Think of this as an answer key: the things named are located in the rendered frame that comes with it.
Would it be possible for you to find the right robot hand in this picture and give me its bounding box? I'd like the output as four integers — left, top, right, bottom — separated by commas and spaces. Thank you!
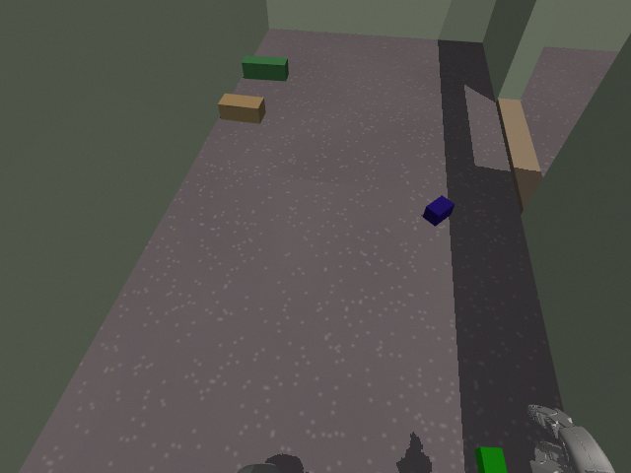
526, 405, 615, 473

